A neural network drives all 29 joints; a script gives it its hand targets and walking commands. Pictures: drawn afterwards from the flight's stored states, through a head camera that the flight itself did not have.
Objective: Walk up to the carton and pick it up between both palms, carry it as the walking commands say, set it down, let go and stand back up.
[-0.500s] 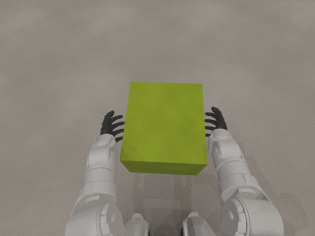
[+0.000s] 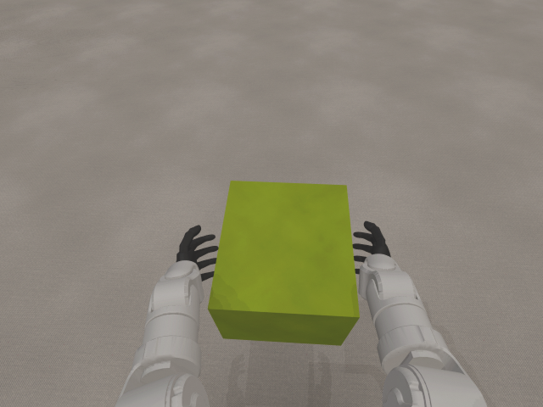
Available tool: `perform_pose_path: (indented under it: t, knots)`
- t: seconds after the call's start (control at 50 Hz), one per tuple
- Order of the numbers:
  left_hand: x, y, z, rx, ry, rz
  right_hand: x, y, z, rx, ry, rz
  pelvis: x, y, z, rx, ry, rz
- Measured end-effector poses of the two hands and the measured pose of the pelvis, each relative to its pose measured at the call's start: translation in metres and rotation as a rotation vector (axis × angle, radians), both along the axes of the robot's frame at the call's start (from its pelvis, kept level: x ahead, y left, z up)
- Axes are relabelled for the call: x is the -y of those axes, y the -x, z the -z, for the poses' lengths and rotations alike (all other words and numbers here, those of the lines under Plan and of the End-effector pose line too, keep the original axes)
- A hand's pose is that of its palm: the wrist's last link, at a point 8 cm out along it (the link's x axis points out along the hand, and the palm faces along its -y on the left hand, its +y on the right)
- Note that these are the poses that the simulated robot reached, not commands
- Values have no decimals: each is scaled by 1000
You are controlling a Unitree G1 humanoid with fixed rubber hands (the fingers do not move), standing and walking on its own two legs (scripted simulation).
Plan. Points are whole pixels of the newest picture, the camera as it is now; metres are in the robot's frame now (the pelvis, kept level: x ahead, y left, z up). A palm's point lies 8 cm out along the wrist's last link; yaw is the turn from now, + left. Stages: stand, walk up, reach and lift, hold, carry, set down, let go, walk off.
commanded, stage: reach and lift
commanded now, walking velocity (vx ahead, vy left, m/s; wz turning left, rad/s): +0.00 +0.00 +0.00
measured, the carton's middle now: (284, 261) +0.41 +0.01 -0.07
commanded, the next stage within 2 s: hold in 1.88 s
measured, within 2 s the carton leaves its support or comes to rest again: neither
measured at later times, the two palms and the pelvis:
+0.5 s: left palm (173, 258) +0.32 +0.17 +0.08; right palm (387, 253) +0.33 -0.14 +0.08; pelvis +0.00 +0.01 +0.02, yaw +0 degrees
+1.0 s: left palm (168, 258) +0.31 +0.17 +0.09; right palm (385, 256) +0.32 -0.14 +0.08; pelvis +0.00 +0.01 +0.02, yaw +0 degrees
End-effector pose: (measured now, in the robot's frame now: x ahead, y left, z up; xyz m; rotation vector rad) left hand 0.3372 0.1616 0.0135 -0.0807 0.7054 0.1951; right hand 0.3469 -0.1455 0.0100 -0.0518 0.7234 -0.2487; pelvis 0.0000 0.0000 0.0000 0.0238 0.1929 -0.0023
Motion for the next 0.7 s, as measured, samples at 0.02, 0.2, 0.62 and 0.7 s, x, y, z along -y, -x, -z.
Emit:
perform_pose_path:
  t: [0.02, 0.2, 0.62, 0.7]
  knots:
    - [0, 1, -2, 0, 1, 0, 0, 1, -2, 0, -1, 1, 0, 0, -1, 9, 1, 0]
    - [-3, 8, -26, 19, 3, -2, -3, 9, -24, 16, -1, 1, -2, 0, -7, 77, 5, 2]
    - [-5, 25, -70, 38, -1, 7, -6, 28, -71, 33, 5, 10, -7, 2, -17, 226, 13, 3]
    - [-6, 28, -68, 24, -3, 6, -6, 30, -69, 16, 8, 9, -8, 3, -18, 236, 14, 3]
